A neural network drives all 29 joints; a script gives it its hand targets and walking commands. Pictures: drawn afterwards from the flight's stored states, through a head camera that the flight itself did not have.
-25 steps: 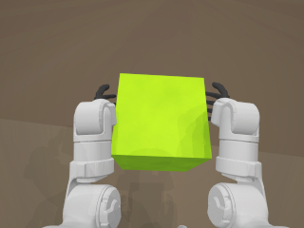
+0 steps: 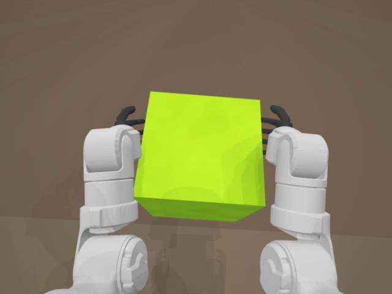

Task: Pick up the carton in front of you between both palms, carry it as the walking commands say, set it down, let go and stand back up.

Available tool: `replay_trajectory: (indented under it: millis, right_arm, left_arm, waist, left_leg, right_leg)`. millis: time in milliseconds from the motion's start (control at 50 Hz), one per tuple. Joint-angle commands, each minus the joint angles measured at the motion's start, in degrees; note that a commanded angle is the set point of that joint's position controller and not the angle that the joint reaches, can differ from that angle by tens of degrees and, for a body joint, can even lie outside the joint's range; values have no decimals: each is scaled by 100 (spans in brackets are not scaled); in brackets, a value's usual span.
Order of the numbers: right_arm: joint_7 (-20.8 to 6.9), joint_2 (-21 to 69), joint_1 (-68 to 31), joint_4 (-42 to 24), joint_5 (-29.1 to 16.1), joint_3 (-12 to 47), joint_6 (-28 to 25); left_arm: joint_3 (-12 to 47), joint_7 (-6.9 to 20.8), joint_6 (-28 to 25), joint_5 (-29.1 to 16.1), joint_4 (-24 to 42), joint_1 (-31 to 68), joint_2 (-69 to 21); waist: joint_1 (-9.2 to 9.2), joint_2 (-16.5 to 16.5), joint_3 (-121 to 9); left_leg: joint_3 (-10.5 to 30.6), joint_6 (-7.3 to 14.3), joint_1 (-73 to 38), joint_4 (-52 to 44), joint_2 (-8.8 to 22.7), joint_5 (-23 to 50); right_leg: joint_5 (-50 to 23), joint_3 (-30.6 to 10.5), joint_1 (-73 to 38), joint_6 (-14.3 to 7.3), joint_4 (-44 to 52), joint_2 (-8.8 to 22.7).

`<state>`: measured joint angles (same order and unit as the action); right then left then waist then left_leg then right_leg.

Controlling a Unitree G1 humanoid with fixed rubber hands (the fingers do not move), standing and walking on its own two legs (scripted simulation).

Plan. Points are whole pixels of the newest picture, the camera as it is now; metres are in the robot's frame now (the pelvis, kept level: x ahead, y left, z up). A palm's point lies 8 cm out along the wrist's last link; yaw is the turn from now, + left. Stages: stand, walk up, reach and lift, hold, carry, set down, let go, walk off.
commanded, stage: carry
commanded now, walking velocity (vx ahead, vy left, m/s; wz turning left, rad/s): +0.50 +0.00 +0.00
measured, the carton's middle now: (198, 166) +0.39 -0.02 +0.06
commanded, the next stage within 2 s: none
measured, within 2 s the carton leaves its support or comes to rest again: neither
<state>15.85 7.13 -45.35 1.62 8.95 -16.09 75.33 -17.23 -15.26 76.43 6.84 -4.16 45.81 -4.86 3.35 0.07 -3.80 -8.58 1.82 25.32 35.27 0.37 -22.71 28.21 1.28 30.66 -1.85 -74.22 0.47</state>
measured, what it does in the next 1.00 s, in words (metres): climbs: right foot 0.04 m higher, then left foot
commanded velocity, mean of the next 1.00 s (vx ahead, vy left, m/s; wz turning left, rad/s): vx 0.50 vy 0.00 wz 0.00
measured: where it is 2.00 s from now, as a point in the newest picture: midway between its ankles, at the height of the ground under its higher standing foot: (198, 136)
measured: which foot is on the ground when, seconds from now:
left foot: down 0.00-0.26, up 0.28-0.56, down 0.58-0.92, up 0.94-1.00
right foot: up 0.00-0.22, down 0.24-0.58, up 0.60-0.90, down 0.92-1.00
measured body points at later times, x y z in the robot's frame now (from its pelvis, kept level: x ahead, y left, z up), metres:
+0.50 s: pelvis +0.29 -0.05 +0.05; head +0.33 -0.04 +0.50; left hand +0.64 +0.15 +0.19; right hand +0.69 -0.14 +0.20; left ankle +0.36 +0.07 -0.62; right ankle +0.26 -0.14 -0.69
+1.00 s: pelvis +0.62 -0.07 +0.06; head +0.64 -0.07 +0.51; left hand +0.99 +0.08 +0.22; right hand +1.01 -0.21 +0.23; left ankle +0.48 +0.06 -0.58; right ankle +0.71 -0.15 -0.64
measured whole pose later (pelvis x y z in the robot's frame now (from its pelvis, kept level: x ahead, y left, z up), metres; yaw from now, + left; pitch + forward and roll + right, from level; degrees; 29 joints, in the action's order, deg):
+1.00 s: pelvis +0.62 -0.07 +0.06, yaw +2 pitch +3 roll +0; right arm 14.5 3.1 -47.1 6.2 4.6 -17.4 72.6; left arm -16.7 -16.2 74.5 11.3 -3.2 45.0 -8.8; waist 0.6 0.0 -2.3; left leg -0.3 -1.0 19.9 65.4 3.1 -32.5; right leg 14.0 8.3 31.6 -4.9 -42.6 0.7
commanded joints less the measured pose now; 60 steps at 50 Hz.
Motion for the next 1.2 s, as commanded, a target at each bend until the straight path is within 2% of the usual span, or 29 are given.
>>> replay_trajectory:
  millis: [0, 100, 140, 160, 180, 200, 220, 260, 280, 340, 400, 440, 480, 500, 520, 540, 560, 580, 620, 780, 820, 860, 880, 900, 920, 960, 1020, 1080, 1180]
  right_arm:
    - [-1698, 6071, -4793, -382, -3274, 3706, -118]
    - [-1607, 5807, -4374, -11, -3170, 3502, -68]
    - [-1580, 5635, -4196, 96, -2985, 3451, -52]
    - [-1576, 5732, -4149, 231, -2979, 3472, -40]
    - [-1577, 5663, -3934, 290, -2881, 3415, -45]
    - [-1585, 5607, -3873, 295, -2767, 3303, -2]
    - [-1577, 5568, -3747, 282, -2676, 3214, 20]
    - [-1554, 5822, -4347, -149, -2692, 3208, -69]
    - [-1513, 5824, -4259, -79, -2610, 3170, -79]
    - [-1352, 5485, -3632, -58, -1966, 2858, -198]
    - [-1256, 5443, -3561, -161, -1859, 2987, -258]
    - [-1228, 5188, -3604, -163, -1742, 2981, -254]
    - [-1238, 5102, -3583, -319, -1785, 3049, -232]
    - [-1236, 4957, -3382, -141, -1746, 3029, -176]
    - [-1261, 4837, -3296, -111, -1753, 2986, -154]
    - [-1276, 4527, -3241, -92, -1786, 2988, -115]
    - [-1250, 4566, -3134, 321, -1681, 2957, -23]
    - [-1271, 4876, -3289, -37, -1882, 3109, -35]
    - [-1394, 5296, -4072, -540, -2415, 3486, 11]
    - [-1689, 5908, -4808, -349, -3325, 3722, -50]
    - [-1698, 5679, -4164, 377, -3179, 3416, -11]
    - [-1702, 5911, -4076, 541, -3072, 3468, -44]
    - [-1698, 5750, -4069, 599, -2947, 3413, -15]
    - [-1723, 5966, -3793, 656, -2943, 3326, -17]
    - [-1684, 5833, -4043, 621, -2863, 3237, -19]
    - [-1584, 6047, -4242, 270, -2752, 3247, -116]
    - [-1378, 5825, -3910, -182, -2304, 3127, -282]
    - [-1228, 5710, -3579, -330, -1917, 3171, -356]
    - [-1224, 5327, -2932, 43, -1578, 3130, -347]
  left_arm:
    - [2914, 1204, -291, -1896, 332, 4205, -5557]
    - [3028, 1071, -261, -1700, 694, 4246, -5174]
    - [3025, 1118, -206, -1669, 459, 3987, -5166]
    - [2995, 1149, -214, -1704, 528, 4142, -5111]
    - [3084, 1166, -194, -1815, 385, 4029, -5255]
    - [3141, 1203, -211, -1875, 242, 3885, -5153]
    - [3134, 1221, -224, -1928, 77, 3770, -5297]
    - [3426, 1296, -348, -2276, 957, 4375, -5790]
    - [3567, 1339, -346, -2505, 1312, 4794, -5883]
    - [4124, 1484, -360, -3095, 1599, 5294, -6223]
    - [4156, 1553, -392, -3269, 1795, 5359, -6207]
    - [4062, 1558, -354, -3181, 1497, 5211, -6098]
    - [4112, 1554, -304, -3169, 1346, 5016, -6023]
    - [4042, 1540, -235, -3090, 1176, 4901, -5872]
    - [4007, 1492, -179, -2998, 857, 4920, -5743]
    - [3828, 1436, -109, -2862, 825, 4630, -5657]
    - [3588, 1411, -73, -2680, 493, 4568, -5439]
    - [3581, 1413, -104, -2738, 692, 4623, -5723]
    - [3291, 1376, -121, -2495, 597, 4445, -5715]
    - [2894, 1082, -240, -1672, 603, 4341, -5200]
    - [2838, 1046, -233, -1536, 294, 3983, -4948]
    - [2806, 1115, -277, -1416, 89, 3696, -5003]
    - [2843, 1163, -287, -1531, -4, 3694, -5113]
    - [2931, 1174, -346, -1698, 412, 4069, -5039]
    - [3015, 1212, -327, -1756, 456, 4040, -5273]
    - [3291, 1327, -320, -2230, 1046, 4744, -5769]
    - [3910, 1531, -365, -2946, 1310, 5172, -6491]
    - [4081, 1588, -413, -3085, 1466, 5072, -6447]
    - [3982, 1665, -384, -2945, 713, 4307, -6192]
  waist:
    - [-37, 158, -2238]
    - [-34, 795, -2104]
    - [-224, 973, -2225]
    - [-533, 844, -2529]
    - [-785, 271, -2916]
    - [-1006, -1034, -3412]
    - [-919, -2307, -3528]
    - [-1146, -773, -2838]
    - [-956, -283, -2871]
    - [-762, -535, -2832]
    - [-877, -749, -2724]
    - [-704, -990, -2501]
    - [-366, -878, -2664]
    - [101, -301, -3006]
    - [298, 425, -3099]
    - [129, 2302, -3420]
    - [187, 2172, -3234]
    - [218, 1084, -3189]
    - [204, 252, -2812]
    - [27, 653, -1997]
    - [-316, 1060, -2212]
    - [-866, 137, -2970]
    - [-1150, -927, -3328]
    - [-904, -2065, -3557]
    - [-851, -1303, -3126]
    - [-772, -252, -2847]
    - [-608, -649, -2645]
    - [-779, -582, -2819]
    - [-821, -919, -2337]
  left_leg:
    - [2400, 1087, -2875, -1506, 1561, 511]
    - [1327, 879, -2229, -1625, 1461, 947]
    - [852, 784, -2034, -1295, 1303, 1401]
    - [562, 613, -1627, -530, 1253, 2007]
    - [67, 298, -923, 893, 954, 2845]
    - [10, -114, 487, 2541, 461, 1694]
    - [309, -280, 2354, 3841, -393, -947]
    - [1000, -96, 2796, 4803, 78, -1019]
    - [1081, 8, 2713, 4692, 200, -978]
    - [1084, 65, 2390, 3664, 412, -774]
    - [707, 35, 1767, 2154, 355, -624]
    - [411, 102, 621, 936, 146, 6]
    - [-130, 117, -907, 1, -184, 526]
    - [-475, 193, -2306, -59, -479, 531]
    - [399, 416, -3455, -357, 307, 131]
    - [3417, 974, -4434, -809, 1898, 320]
    - [4636, 1556, -4865, -1216, 2097, 1120]
    - [4222, 1557, -4837, -894, 1886, 1926]
    - [3470, 1318, -4348, -648, 1844, 2451]
    - [1519, 803, -2335, -1383, 1321, 1750]
    - [1004, 510, -1779, -1027, 1267, 2462]
    - [172, 127, -928, 1154, 884, 3797]
    - [246, -254, 290, 2475, 461, 2002]
    - [389, -402, 1802, 3812, -367, -969]
    - [867, -206, 2327, 4645, -142, -976]
    - [1122, -42, 2287, 4514, 180, -358]
    - [948, -89, 2022, 3665, 438, 214]
    - [666, -114, 1708, 2185, 254, 135]
    - [54, -83, 1087, 32, -42, 1899]
  right_leg:
    - [-195, -124, 1829, -19, 415, 355]
    - [-518, 288, 517, -7, 2595, 375]
    - [-660, 1021, -355, -69, 3229, -62]
    - [-840, 1218, -1562, -119, 3759, -235]
    - [-723, 1010, -3098, -290, 4068, -243]
    - [300, -1542, -4511, -830, 4558, 1140]
    - [-922, -3971, -5632, -1666, 5308, 2138]
    - [-2864, -3211, -4807, -1626, 4849, 1804]
    - [-2605, -2876, -4551, -1433, 4732, 1763]
    - [-1528, -1915, -4094, -1017, 4987, 1642]
    - [-1412, -1197, -3645, -987, 5222, 1431]
    - [-1983, -565, -2830, -714, 5270, 1249]
    - [-2378, -184, -2266, -603, 4802, 1271]
    - [-3578, 243, -1902, -459, 3712, 1089]
    - [-2973, 503, -807, -203, 2201, 906]
    - [-59, 394, 651, 145, 992, 127]
    - [619, 56, 1784, 170, -184, -220]
    - [312, -231, 2031, 59, -551, -76]
    - [299, -270, 2401, 79, -639, 134]
    - [-471, 323, 629, 5, 2657, 260]
    - [-1283, 856, -857, -40, 3544, -166]
    - [-1388, 1115, -3367, -219, 4106, -274]
    - [-614, -848, -4642, -529, 4372, 821]
    - [-1393, -3515, -5559, -1319, 5092, 1861]
    - [-2253, -3714, -5307, -1567, 5088, 1969]
    - [-3113, -2876, -4430, -1260, 4911, 1852]
    - [-3566, -1744, -3928, -775, 5120, 1580]
    - [-3992, -1323, -3862, -969, 5228, 1528]
    - [-5281, -289, -4003, -576, 5195, 1187]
